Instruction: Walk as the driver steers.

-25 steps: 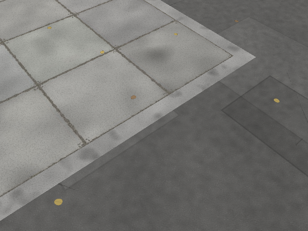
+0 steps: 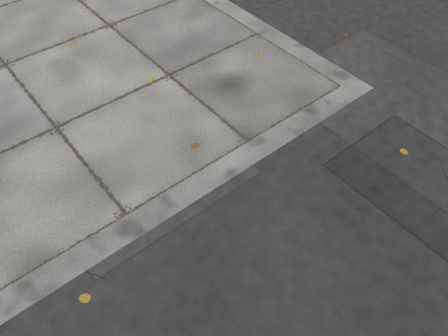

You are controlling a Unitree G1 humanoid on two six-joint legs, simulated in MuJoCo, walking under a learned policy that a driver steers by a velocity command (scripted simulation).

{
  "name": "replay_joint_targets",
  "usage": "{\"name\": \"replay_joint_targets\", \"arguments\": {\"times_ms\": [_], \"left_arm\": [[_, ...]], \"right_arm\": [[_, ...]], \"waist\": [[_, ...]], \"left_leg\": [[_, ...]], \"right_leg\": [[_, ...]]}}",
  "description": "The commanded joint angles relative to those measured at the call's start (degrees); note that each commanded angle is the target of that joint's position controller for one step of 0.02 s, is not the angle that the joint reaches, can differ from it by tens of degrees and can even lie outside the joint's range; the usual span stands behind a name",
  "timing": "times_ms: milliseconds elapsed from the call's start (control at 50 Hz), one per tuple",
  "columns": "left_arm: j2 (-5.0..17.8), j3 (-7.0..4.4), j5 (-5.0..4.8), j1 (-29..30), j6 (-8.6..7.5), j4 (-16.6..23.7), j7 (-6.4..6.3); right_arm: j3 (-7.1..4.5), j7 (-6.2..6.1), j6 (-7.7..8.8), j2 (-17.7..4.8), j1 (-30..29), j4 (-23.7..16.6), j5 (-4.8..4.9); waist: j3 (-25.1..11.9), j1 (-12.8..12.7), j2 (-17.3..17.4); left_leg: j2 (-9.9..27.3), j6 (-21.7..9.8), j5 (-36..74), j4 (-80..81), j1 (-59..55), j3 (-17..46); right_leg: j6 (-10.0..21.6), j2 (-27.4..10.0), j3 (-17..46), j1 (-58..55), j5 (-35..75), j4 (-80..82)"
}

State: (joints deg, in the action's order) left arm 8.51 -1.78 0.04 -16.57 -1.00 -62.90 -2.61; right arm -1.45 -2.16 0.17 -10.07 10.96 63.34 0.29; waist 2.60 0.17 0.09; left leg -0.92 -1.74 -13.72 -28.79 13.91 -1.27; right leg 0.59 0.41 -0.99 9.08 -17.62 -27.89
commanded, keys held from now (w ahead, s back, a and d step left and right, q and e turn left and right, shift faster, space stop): w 0.70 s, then w+e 0.18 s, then e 0.12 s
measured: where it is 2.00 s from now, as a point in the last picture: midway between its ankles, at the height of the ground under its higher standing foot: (268, 281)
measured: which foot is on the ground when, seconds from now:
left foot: down 0.00-0.30, up 0.32-0.72, down 0.74-1.00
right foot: down 0.00-0.74, up 0.76-1.00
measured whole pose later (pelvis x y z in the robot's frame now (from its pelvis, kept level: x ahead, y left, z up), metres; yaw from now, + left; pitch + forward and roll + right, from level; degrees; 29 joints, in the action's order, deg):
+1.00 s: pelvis +0.38 +0.02 +0.01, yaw -7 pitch +0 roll +2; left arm 14.5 -5.0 -1.7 -11.5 -3.3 -52.2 -1.8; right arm -3.1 0.9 6.3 -12.9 15.0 60.3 -1.4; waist 1.4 1.8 -2.8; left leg -2.0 -3.3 -9.9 -17.5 8.0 -9.9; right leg 2.7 -6.6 4.1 39.4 -10.4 -63.6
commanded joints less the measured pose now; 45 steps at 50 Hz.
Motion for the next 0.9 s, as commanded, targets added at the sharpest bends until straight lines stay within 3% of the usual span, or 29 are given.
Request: {"name": "replay_joint_targets", "arguments": {"times_ms": [20, 80, 120, 160, 180, 200, 240, 280, 300, 320, 340, 360, 400, 420, 460, 540, 580, 640, 680, 700, 720, 740, 760, 780, 800, 820, 840, 860, 900], "left_arm": [[3.9, -0.60, -0.04, -5.4, -0.17, -0.2, -0.19], [5.3, -1.16, -0.94, -5.0, -0.50, 0.9, -0.55], [4.2, -0.90, -1.35, -3.6, -2.20, 2.2, -0.24], [2.2, -0.57, -1.31, -1.6, -3.71, 3.6, 0.62], [2.4, -0.68, -1.31, -0.8, -4.07, 4.0, 1.07], [3.0, -0.93, -1.45, -1.1, -4.29, 4.2, 1.39], [2.4, -0.96, -1.83, -4.6, -4.71, 3.2, 1.61], [3.8, -1.85, -1.24, -11.8, -4.78, -0.4, 1.21], [7.2, -2.98, -0.94, -19.6, -4.68, -2.4, 1.05], [13.8, -4.52, -1.23, -25.5, -4.88, -2.7, 1.43], [11.8, -3.74, -0.02, -24.0, -5.62, -2.3, 1.59], [8.2, -2.60, 0.04, -19.6, -6.28, -0.7, 1.66], [7.6, -1.84, -0.55, -13.3, -6.29, 1.6, 2.51], [6.3, -1.22, -0.44, -12.2, -5.85, 2.1, 2.67], [5.3, -0.66, 0.13, -13.9, -4.93, 2.0, 2.47], [9.1, -0.98, 0.38, -14.9, -4.67, 3.1, 1.43], [10.5, -1.39, -0.10, -16.4, -4.94, 2.7, 1.33], [10.6, -1.85, -0.88, -16.5, -4.97, 2.1, 1.43], [11.8, -2.33, -0.70, -14.9, -4.58, 2.4, 1.42], [12.5, -2.59, -0.49, -14.1, -4.18, 2.7, 1.39], [11.9, -2.37, -0.23, -13.0, -3.73, 3.1, 1.49], [11.1, -1.79, 0.26, -11.0, -3.76, 4.8, 1.82], [1.4, 0.76, -0.23, -18.9, -4.76, 5.5, 2.73], [4.8, -0.10, -2.17, -16.6, -6.42, 4.3, 2.92], [9.3, -1.58, -3.76, -9.9, -6.86, 6.8, 2.61], [10.0, -1.83, -3.57, -6.0, -6.72, 8.0, 1.89], [9.6, -2.48, -2.68, -4.5, -5.99, 8.1, 1.09], [8.1, -2.82, -2.28, -6.4, -4.81, 7.7, 0.83], [5.4, -2.89, -2.67, -8.2, -2.92, 7.4, 0.76]], "right_arm": [[-0.75, -0.15, 0.28, -4.6, 2.9, -0.4, -0.02], [-1.74, -0.33, 0.66, -6.8, 4.0, -0.5, 1.06], [-2.09, 0.03, 2.34, -7.4, 6.6, -0.6, 1.61], [-3.00, 0.56, 3.53, -9.7, 11.0, 0.2, 1.55], [-3.19, 0.65, 3.82, -10.2, 11.3, 0.0, 1.20], [-3.16, 0.68, 4.09, -10.3, 9.5, -1.0, 0.86], [-3.11, 0.91, 4.24, -10.8, 3.0, -3.7, 1.63], [-2.91, 1.09, 3.80, -9.5, -2.6, -6.0, 2.60], [-2.17, 1.34, 4.14, -6.8, -4.4, -7.2, 2.27], [-1.53, 1.49, 5.31, -4.3, -5.2, -9.4, 2.08], [-1.77, 1.57, 6.12, -5.8, -6.4, -9.7, 2.21], [-1.84, 2.06, 6.57, -6.5, -4.7, -9.2, 2.60], [-2.14, 2.60, 6.92, -7.0, -3.2, -8.0, 1.72], [-2.47, 2.77, 6.85, -7.5, -3.9, -8.1, 1.31], [-2.18, 3.30, 6.28, -5.5, -5.4, -8.4, 1.15], [-0.67, 3.74, 5.69, -2.9, -16.9, -12.9, 1.11], [-0.50, 4.13, 5.56, -3.9, -19.9, -14.3, 1.49], [-0.64, 4.81, 5.76, -5.8, -22.3, -16.3, 1.79], [-1.60, 5.07, 6.20, -8.1, -19.3, -16.4, 1.57], [-2.55, 4.90, 6.26, -9.8, -14.5, -15.3, 1.55], [-4.03, 4.44, 6.17, -12.2, -4.3, -12.4, 1.73], [-5.34, 3.69, 5.92, -15.7, 7.4, -9.8, 1.27], [-6.21, 3.54, 5.76, -20.8, 14.1, -8.5, -0.43], [-4.74, 3.60, 5.64, -15.7, 13.8, -8.0, -0.58], [-3.83, 3.67, 5.97, -12.6, 6.9, -8.7, 0.14], [-2.96, 3.85, 6.44, -10.0, 0.8, -9.9, 0.34], [-2.38, 4.29, 7.00, -7.7, -2.5, -9.8, -0.05], [-2.06, 4.46, 7.31, -6.4, -3.8, -9.3, -0.72], [-2.02, 4.29, 7.39, -5.8, -3.3, -8.0, -1.20]], "waist": [[-1.1, 0.0, -0.1], [4.3, 0.3, 0.8], [6.4, 1.5, 3.2], [4.4, 2.5, 8.2], [3.8, 2.3, 8.5], [3.6, 1.1, 7.8], [3.9, -2.7, 7.7], [3.8, -6.4, 4.1], [1.0, -8.6, -5.1], [0.0, -9.6, -18.7], [2.5, -8.3, -14.7], [4.3, -5.3, -7.9], [3.7, -2.3, -3.1], [3.7, -1.7, -2.9], [3.0, -2.0, -4.6], [5.7, -4.2, -4.8], [6.5, -4.6, -5.8], [7.1, -3.7, -6.2], [3.3, -0.8, -7.5], [-0.6, 2.0, -8.9], [-6.3, 6.9, -9.1], [-13.8, 11.9, -6.6], [-26.6, 7.3, 10.2], [-28.3, 8.8, 10.3], [-16.3, 7.1, 8.7], [-10.5, 4.6, 3.6], [-6.9, 2.4, 1.2], [-5.4, 0.0, 2.8], [-2.7, -1.6, 4.7]], "left_leg": [[2.0, -2.2, 1.6, 4.6, -3.7, 2.5], [2.9, -4.9, -27.7, 5.7, 2.6, 5.2], [7.7, -7.8, -31.3, 8.8, 1.4, 12.5], [15.9, -12.4, -33.3, 15.4, -3.4, 25.7], [18.9, -14.3, -33.3, 18.1, -1.9, 31.0], [19.8, -14.6, -32.2, 19.3, 0.5, 31.9], [17.4, -11.8, -27.8, 19.0, 6.3, 25.6], [8.5, -6.4, -18.1, 10.3, 16.5, 11.8], [3.7, -3.4, -11.7, -5.1, 23.6, 4.4], [-1.6, -1.2, -11.2, -21.2, 34.8, -2.9], [0.6, -2.0, -15.8, -32.7, 40.3, 2.3], [3.4, -3.0, -10.8, -38.4, 43.7, 4.9], [6.3, -3.5, -2.0, -37.7, 42.7, 4.4], [7.3, -3.0, 0.6, -34.9, 40.2, 3.9], [6.9, -1.7, 4.6, -30.4, 36.1, 1.2], [4.0, -0.4, 13.8, -12.8, 27.3, -2.3], [3.1, -0.8, 15.7, -8.0, 23.9, -3.0], [3.2, -2.9, 14.6, -3.3, 23.4, -2.0], [1.1, -4.8, 11.6, -2.0, 17.3, -3.0], [-0.9, -5.8, 10.0, -2.6, 10.4, -4.4], [-2.2, -7.4, 10.4, -2.0, -2.9, -4.7], [6.3, -10.3, 8.9, -3.8, -22.7, 4.9], [24.2, -19.8, -3.0, 2.0, -44.2, 34.5], [25.3, -19.2, -8.2, 11.7, -41.1, 45.8], [23.3, -15.1, -6.6, 13.0, -31.0, 34.5], [21.6, -12.6, -1.2, 14.4, -19.8, 25.2], [19.2, -10.6, 3.0, 16.2, -10.8, 18.6], [16.6, -8.7, 4.3, 18.0, -4.9, 12.6], [14.7, -8.2, 9.3, 20.3, 0.8, 6.3]], "right_leg": [[1.4, -1.0, 0.9, 4.3, 1.4, 5.2], [4.4, -0.7, 1.5, 10.7, -21.1, 2.6], [5.1, -1.5, 2.1, 16.1, -19.5, -1.5], [4.7, 0.0, -1.4, 19.5, -9.8, -10.7], [5.3, -0.5, -0.8, 18.4, -7.8, -14.5], [6.0, -1.2, 0.0, 16.9, -8.6, -16.8], [7.6, -2.0, -0.2, 9.5, -9.4, -9.1], [7.2, 0.1, -1.5, -7.7, -1.5, 3.1], [8.7, -7.6, 9.8, -16.2, -5.2, 8.4], [14.9, -19.9, 31.3, -22.6, -11.5, 17.8], [17.9, -24.2, 39.6, -19.7, -12.7, 19.0], [16.3, -22.7, 35.0, -19.8, -10.0, 18.0], [12.2, -18.5, 23.8, -17.6, 0.7, 18.8], [10.6, -16.7, 18.8, -15.6, 7.9, 19.3], [9.3, -13.5, 11.8, -12.7, 16.7, 19.7], [9.0, -10.8, 5.8, -4.5, 19.5, 22.3], [9.3, -11.8, 5.2, -4.4, 18.9, 23.5], [8.6, -14.2, 4.3, -10.5, 24.1, 21.5], [7.3, -15.1, 3.0, -14.6, 41.4, 15.1], [6.6, -14.9, 2.2, -15.4, 52.9, 8.9], [5.3, -12.8, 1.2, -11.8, 59.0, -2.4], [3.6, -10.4, 1.0, 2.4, 46.1, -18.9], [0.0, 0.6, 1.8, 24.1, 1.2, -43.5], [1.6, 1.9, 11.6, 29.2, -12.8, -53.0], [2.5, -1.5, 9.9, 34.2, -9.5, -55.1], [2.9, -5.2, 7.9, 32.1, -3.4, -52.6], [3.0, -7.1, 7.0, 28.6, 0.2, -49.6], [3.5, -8.8, 7.5, 24.3, 2.6, -46.9], [4.0, -9.2, 7.1, 21.4, 3.2, -44.4]]}}
Keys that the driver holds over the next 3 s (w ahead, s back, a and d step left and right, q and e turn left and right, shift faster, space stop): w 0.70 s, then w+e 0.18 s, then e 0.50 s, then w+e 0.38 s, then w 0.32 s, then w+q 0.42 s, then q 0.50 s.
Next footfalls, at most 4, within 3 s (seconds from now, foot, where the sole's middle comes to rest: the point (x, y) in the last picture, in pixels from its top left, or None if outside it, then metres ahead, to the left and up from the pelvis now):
0.74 left None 0.43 0.10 -0.77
1.22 right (280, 297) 0.62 -0.14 -0.77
1.72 left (216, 272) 0.70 0.05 -0.77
2.16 right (338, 253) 0.77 -0.35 -0.77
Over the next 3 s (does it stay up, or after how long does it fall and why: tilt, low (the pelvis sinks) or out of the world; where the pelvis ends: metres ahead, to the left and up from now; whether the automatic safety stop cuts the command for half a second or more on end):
stays up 1.04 -0.32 0.00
